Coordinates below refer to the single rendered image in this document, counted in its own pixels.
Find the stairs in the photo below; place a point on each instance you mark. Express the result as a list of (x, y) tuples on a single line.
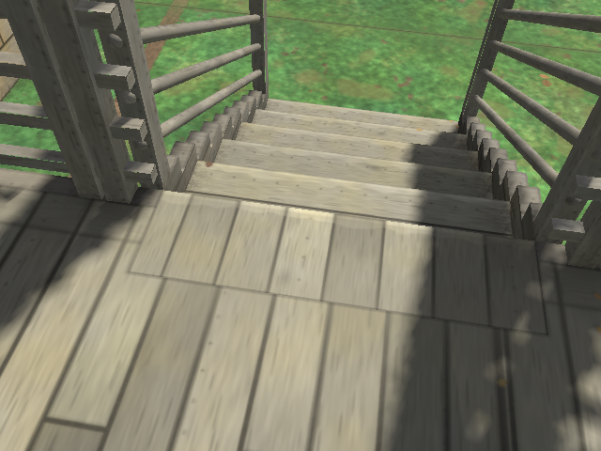
[(377, 165)]

